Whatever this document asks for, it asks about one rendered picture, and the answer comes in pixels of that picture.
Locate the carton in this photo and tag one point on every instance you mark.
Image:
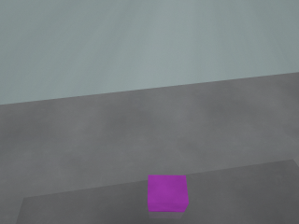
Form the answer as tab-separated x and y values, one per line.
167	193

